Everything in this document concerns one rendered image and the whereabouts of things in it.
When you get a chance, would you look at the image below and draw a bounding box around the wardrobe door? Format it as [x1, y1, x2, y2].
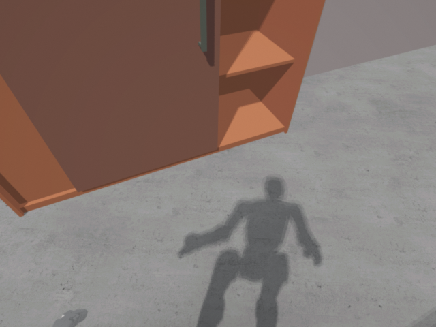
[0, 0, 221, 192]
[0, 74, 75, 204]

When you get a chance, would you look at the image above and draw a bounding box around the robot left hand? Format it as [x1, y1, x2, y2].
[50, 309, 88, 327]

